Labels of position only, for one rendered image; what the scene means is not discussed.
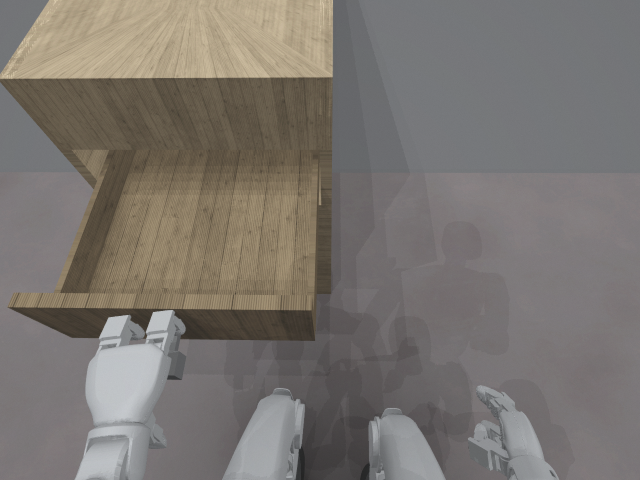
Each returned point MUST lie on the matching robot left forearm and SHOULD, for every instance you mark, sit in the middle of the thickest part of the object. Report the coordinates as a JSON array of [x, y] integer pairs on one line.
[[115, 451]]

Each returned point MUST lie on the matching left robot hand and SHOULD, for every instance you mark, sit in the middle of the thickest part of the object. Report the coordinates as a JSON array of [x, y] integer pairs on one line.
[[124, 382]]

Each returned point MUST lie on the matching drawer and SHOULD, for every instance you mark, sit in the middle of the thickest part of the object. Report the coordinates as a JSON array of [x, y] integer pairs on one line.
[[228, 239]]

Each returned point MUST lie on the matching right robot hand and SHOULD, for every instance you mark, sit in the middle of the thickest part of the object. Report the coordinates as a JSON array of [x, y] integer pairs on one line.
[[493, 446]]

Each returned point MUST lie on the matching robot right thigh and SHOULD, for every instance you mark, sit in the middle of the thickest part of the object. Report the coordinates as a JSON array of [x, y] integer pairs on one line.
[[398, 447]]

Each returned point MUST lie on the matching robot left thigh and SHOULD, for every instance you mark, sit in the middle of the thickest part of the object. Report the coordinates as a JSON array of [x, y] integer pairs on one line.
[[275, 429]]

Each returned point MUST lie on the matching robot right forearm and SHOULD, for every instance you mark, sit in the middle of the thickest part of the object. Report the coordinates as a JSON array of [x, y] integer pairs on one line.
[[530, 468]]

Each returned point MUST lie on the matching robot thigh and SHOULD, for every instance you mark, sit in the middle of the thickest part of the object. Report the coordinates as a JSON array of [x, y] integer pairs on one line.
[[275, 429], [398, 447]]

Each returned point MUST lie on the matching cabinet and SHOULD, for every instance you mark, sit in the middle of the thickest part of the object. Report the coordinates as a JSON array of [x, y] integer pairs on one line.
[[100, 75]]

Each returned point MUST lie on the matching handle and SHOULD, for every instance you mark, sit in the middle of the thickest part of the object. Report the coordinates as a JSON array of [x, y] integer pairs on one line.
[[177, 362]]

